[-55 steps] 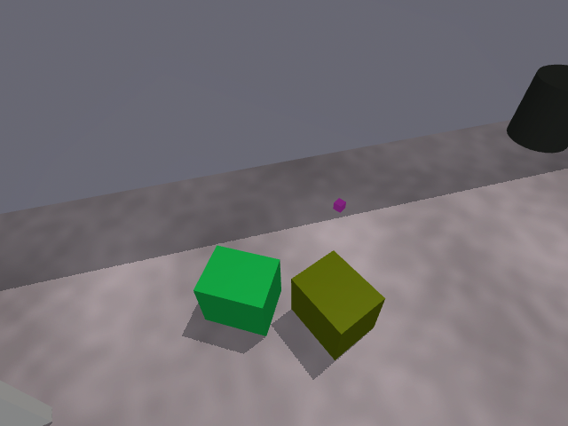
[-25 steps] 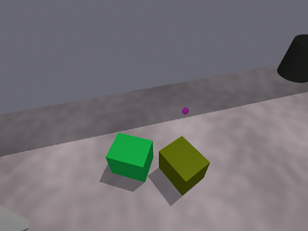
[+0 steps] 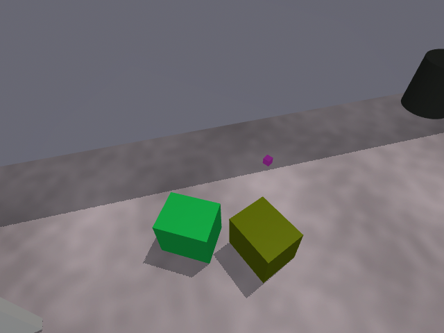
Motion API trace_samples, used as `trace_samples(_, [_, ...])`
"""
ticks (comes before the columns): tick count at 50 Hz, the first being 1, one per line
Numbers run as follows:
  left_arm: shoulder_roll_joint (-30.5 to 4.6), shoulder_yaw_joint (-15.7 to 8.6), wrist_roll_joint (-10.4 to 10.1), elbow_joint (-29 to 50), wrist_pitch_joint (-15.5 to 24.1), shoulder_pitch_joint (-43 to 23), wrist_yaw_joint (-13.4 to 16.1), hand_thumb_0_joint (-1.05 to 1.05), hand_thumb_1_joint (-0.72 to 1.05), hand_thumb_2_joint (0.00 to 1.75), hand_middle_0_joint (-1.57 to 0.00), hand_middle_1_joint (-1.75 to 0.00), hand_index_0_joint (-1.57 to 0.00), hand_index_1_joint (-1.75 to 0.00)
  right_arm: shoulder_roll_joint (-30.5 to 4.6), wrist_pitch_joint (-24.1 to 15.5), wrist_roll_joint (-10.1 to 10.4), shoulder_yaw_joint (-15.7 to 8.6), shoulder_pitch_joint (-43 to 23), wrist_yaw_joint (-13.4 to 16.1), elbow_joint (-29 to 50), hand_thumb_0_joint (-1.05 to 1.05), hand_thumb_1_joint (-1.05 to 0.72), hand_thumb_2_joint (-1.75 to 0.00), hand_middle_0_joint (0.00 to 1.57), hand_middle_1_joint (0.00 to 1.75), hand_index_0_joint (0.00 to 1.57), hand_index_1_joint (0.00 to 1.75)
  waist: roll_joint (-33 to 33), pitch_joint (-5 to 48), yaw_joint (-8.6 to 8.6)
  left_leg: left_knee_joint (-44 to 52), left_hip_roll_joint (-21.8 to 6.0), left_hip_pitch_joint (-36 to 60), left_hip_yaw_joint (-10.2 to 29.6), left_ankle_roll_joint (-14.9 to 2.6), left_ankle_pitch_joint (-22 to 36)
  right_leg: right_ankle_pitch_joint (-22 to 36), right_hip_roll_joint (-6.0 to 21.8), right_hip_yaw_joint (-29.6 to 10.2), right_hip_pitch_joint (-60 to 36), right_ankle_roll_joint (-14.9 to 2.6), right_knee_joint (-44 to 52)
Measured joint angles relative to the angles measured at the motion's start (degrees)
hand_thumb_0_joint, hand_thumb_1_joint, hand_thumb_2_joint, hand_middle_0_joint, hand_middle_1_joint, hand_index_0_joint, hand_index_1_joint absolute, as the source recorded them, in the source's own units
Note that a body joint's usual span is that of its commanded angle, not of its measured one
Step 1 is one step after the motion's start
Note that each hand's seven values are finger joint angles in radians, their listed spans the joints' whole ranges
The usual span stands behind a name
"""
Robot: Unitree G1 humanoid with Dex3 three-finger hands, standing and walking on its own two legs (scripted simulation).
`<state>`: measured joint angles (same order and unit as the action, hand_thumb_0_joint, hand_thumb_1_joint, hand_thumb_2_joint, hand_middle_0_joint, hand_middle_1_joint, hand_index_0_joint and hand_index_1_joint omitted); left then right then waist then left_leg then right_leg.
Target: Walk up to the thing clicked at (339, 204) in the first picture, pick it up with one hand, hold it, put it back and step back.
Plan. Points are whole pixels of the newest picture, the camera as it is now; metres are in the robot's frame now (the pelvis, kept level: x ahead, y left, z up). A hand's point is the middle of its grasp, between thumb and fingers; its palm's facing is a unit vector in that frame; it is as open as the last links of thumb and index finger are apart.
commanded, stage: stand
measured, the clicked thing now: (267, 160) +1.23 -0.24 -0.76
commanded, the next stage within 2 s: walk up in 0.02 s
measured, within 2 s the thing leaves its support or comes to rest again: neither
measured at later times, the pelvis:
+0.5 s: pelvis -0.02 +0.09 +0.00, yaw -29 degrees
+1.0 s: pelvis +0.01 +0.05 -0.02, yaw -54 degrees
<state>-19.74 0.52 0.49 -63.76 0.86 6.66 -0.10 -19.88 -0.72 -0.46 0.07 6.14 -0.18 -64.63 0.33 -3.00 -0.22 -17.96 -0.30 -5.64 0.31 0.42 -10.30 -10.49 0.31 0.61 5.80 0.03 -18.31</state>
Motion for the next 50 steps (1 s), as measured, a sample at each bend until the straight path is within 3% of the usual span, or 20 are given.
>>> trace_samples(3, [0.34, -0.88, 0.68, 2.74, -0.61, 1.60, -0.22, 0.00, 0.91, 0.89, -0.20, -0.30, -0.21, -0.30, -0.68, 0.94, -0.39, -1.47, -0.98, -0.89, 1.70, 0.00, -0.90, -0.90, 0.21, 0.30, 0.20, 0.30, 0.64, -0.53, -0.83, -3.84, -0.63, -1.95, -1.25, -0.22, -2.09, -0.42, -0.90, -1.84, 2.01, -0.22, -2.15])
trace_samples(6, [1.22, -1.89, 1.87, 6.38, -0.78, 4.88, -0.31, 0.00, 0.91, 0.89, -0.20, -0.30, -0.21, -0.30, -2.66, 1.73, -0.59, -3.49, -4.24, -1.26, 5.77, 0.00, -0.90, -0.90, 0.21, 0.30, 0.20, 0.30, 2.24, -2.51, -1.96, -14.63, 1.21, -6.31, 1.44, -0.49, -13.80, -0.27, -2.80, -7.01, 5.49, 0.01, -5.01])
trace_samples(8, [1.13, -2.42, 2.42, 8.13, -1.17, 6.52, -0.17, 0.00, 0.91, 0.89, -0.20, -0.30, -0.21, -0.30, -3.20, 1.63, -0.43, -4.34, -5.92, -1.41, 8.37, 0.00, -0.90, -0.90, 0.21, 0.30, 0.20, 0.30, 1.96, -3.75, -2.18, -20.29, 3.02, -9.43, 3.10, -0.46, -17.71, 0.83, -3.23, -10.40, 6.98, 0.46, -4.93])
trace_samples(11, [0.01, -3.22, 2.70, 10.93, -1.77, 7.94, 0.27, 0.00, 0.90, 0.89, -0.20, -0.30, -0.21, -0.30, -3.53, 1.47, -0.16, -5.15, -6.52, -1.65, 11.59, 0.00, -0.91, -0.90, 0.20, 0.30, 0.20, 0.30, 0.80, -4.72, -2.17, -22.37, 3.30, -12.46, 4.76, -0.55, -16.39, 1.95, -3.80, -14.39, 9.28, 1.72, -5.25])
trace_samples(13, [-0.98, -3.77, 2.69, 12.95, -2.22, 8.25, 0.38, 0.00, 0.90, 0.89, -0.20, -0.30, -0.21, -0.30, -3.76, 1.49, -0.29, -5.57, -5.76, -1.66, 13.31, 0.00, -0.91, -0.90, 0.20, 0.30, 0.20, 0.30, -0.03, -4.91, -2.12, -18.15, 2.76, -11.72, 5.70, -0.70, -13.41, 1.61, -4.38, -16.66, 11.10, 2.94, -7.13])
trace_samples(14, [-1.54, -4.00, 2.57, 13.83, -2.55, 8.19, 0.37, 0.01, 0.90, 0.89, -0.20, -0.30, -0.21, -0.30, -3.81, 1.35, -0.48, -5.80, -5.09, -1.56, 13.96, 0.00, -0.91, -0.90, 0.20, 0.30, 0.20, 0.30, -0.48, -4.86, -1.78, -14.07, 2.49, -10.45, 5.66, -0.85, -9.30, 0.81, -4.65, -17.55, 12.23, 3.47, -9.05])
trace_samples(15, [-2.22, -4.26, 2.44, 14.42, -2.97, 7.57, 0.47, 0.01, 0.90, 0.89, -0.20, -0.30, -0.21, -0.30, -3.46, 1.23, -0.83, -6.08, -4.35, -1.29, 14.42, 0.00, -0.91, -0.90, 0.20, 0.30, 0.20, 0.30, -1.54, -5.30, -1.48, -12.78, 2.91, -9.90, 4.64, -1.01, -4.27, -1.23, -4.51, -17.99, 13.48, 2.74, -12.36])
trace_samples(17, [-3.03, -4.78, 2.49, 15.41, -3.58, 6.39, 0.76, 0.01, 0.91, 0.89, -0.20, -0.30, -0.21, -0.30, -2.61, 1.79, -1.37, -6.06, -2.67, -0.94, 14.97, 0.00, -0.91, -0.90, 0.20, 0.30, 0.20, 0.30, -2.62, -5.85, -1.44, -13.06, 2.64, -8.93, 2.28, -1.70, -4.26, -10.40, -5.17, -15.46, 16.79, 1.91, -21.98])
trace_samples(19, [-3.45, -4.99, 2.38, 16.52, -3.78, 6.45, 0.38, 0.01, 0.91, 0.89, -0.20, -0.30, -0.21, -0.30, -2.09, 2.68, -1.46, -5.95, -1.20, -1.06, 15.17, 0.00, -0.91, -0.90, 0.20, 0.30, 0.20, 0.30, -1.73, -5.36, -0.64, -11.83, 0.82, -7.43, 0.69, -2.36, -4.53, -14.46, -5.59, -10.05, 19.68, 1.62, -31.31])
trace_samples(23, [-5.27, -5.68, 1.55, 18.20, -3.95, 6.99, -1.86, 0.01, 0.91, 0.89, -0.20, -0.30, -0.20, -0.30, -1.35, 2.52, -1.43, -5.66, 2.05, -0.80, 16.31, 0.00, -0.90, -0.90, 0.20, 0.30, 0.20, 0.30, -0.91, -3.72, 0.90, -7.94, -1.39, -5.10, -2.74, -2.50, -3.27, -9.98, -3.52, -5.46, 21.51, 0.99, -40.92])
trace_samples(26, [-6.30, -5.80, 1.40, 19.30, -4.17, 7.17, -3.07, 0.00, 0.91, 0.90, -0.20, -0.30, -0.20, -0.30, -1.64, 1.61, -1.25, -5.48, 4.06, -0.99, 17.50, 0.00, -0.90, -0.90, 0.21, 0.30, 0.20, 0.30, -0.95, -3.40, 1.40, -7.32, -1.73, -4.53, -6.19, -2.69, -3.47, -7.57, -0.54, -4.59, 19.63, 1.30, -36.80])
trace_samples(30, [-6.08, -5.20, 1.48, 20.03, -4.20, 6.69, -3.67, 0.00, 0.91, 0.90, -0.20, -0.30, -0.20, -0.30, -3.08, 0.94, -1.60, -5.48, 6.33, -1.89, 19.47, 0.00, -0.90, -0.90, 0.21, 0.30, 0.20, 0.30, 0.26, -3.78, 2.19, -8.91, -2.83, -4.83, -10.91, -2.87, -5.16, -10.09, 2.00, -2.28, 16.74, 1.32, -28.22])
trace_samples(34, [-5.36, -4.34, 1.31, 21.02, -3.03, 6.00, -3.57, 0.01, 0.91, 0.90, -0.20, -0.30, -0.20, -0.30, -4.70, 1.22, -1.66, -5.58, 8.45, -2.65, 20.93, 0.00, -0.90, -0.90, 0.21, 0.30, 0.20, 0.30, 2.11, -4.12, 3.50, -13.37, -5.02, -6.54, -14.40, -2.11, -8.22, -11.93, 1.67, -0.04, 12.94, 0.00, -19.81])
trace_samples(36, [-5.00, -4.17, 1.37, 21.60, -2.21, 5.78, -3.18, 0.00, 0.91, 0.90, -0.20, -0.30, -0.20, -0.30, -5.33, 1.74, -1.17, -5.69, 9.38, -2.81, 21.33, 0.00, -0.90, -0.90, 0.21, 0.30, 0.20, 0.30, 3.04, -4.20, 3.76, -17.67, -6.84, -7.87, -15.80, -1.29, -10.90, -7.71, 0.50, 0.64, 10.54, -0.80, -14.92])
trace_samples(38, [-3.82, -3.84, 1.62, 22.08, -1.26, 5.09, -2.60, 0.00, 0.91, 0.90, -0.20, -0.30, -0.20, -0.30, -5.82, 2.52, -0.13, -5.95, 9.76, -2.61, 20.79, 0.00, -0.90, -0.90, 0.21, 0.30, 0.20, 0.30, 5.32, -5.35, 4.25, -25.40, -8.66, -10.21, -12.53, -0.80, -13.91, -6.33, -1.75, 0.77, 9.84, -0.78, -15.28])
trace_samples(40, [-3.17, -3.40, 1.17, 23.19, -0.52, 5.74, -2.07, 0.00, 0.91, 0.90, -0.20, -0.30, -0.20, -0.30, -5.12, 3.48, 0.59, -5.45, 9.85, -2.36, 20.20, 0.01, -0.90, -0.90, 0.20, 0.30, 0.20, 0.30, 4.29, -5.13, 2.92, -34.49, -5.38, -13.40, -7.24, 0.24, -19.61, -7.23, -2.22, -1.91, 10.11, -1.33, -16.50])
trace_samples(42, [-2.44, -2.94, 0.46, 23.71, -0.50, 6.83, -1.62, 0.00, 0.91, 0.89, -0.20, -0.30, -0.20, -0.30, -4.44, 3.50, 1.03, -4.74, 9.59, -2.46, 20.14, 0.01, -0.91, -0.90, 0.20, 0.30, 0.20, 0.30, 3.28, -4.65, 1.82, -39.24, -3.05, -15.86, -3.77, 0.73, -21.46, -6.76, -2.76, -4.78, 9.30, -1.63, -15.35])
trace_samples(45, [-1.66, -2.24, -0.05, 23.70, -0.83, 7.86, -0.96, 0.00, 0.91, 0.89, -0.20, -0.30, -0.21, -0.30, -3.70, 2.73, 1.12, -3.96, 9.32, -2.56, 20.73, 0.01, -0.91, -0.90, 0.20, 0.30, 0.20, 0.30, 2.73, -3.84, 1.76, -39.49, -2.67, -19.01, -0.78, 0.85, -18.49, -5.95, -3.78, -6.96, 7.67, -1.43, -13.28])
trace_samples(50, [-1.21, -1.93, 0.60, 24.60, -1.39, 8.90, -0.57, 0.00, 0.90, 0.89, -0.20, -0.30, -0.21, -0.30, -3.35, 2.21, 0.15, -3.77, 8.50, -1.62, 21.64, 0.01, -0.90, -0.90, 0.21, 0.30, 0.20, 0.30, 1.73, -2.90, 0.85, -34.41, -1.95, -21.15, 0.85, 0.02, -14.43, -7.79, -5.47, -10.31, 7.76, -0.70, -15.67])
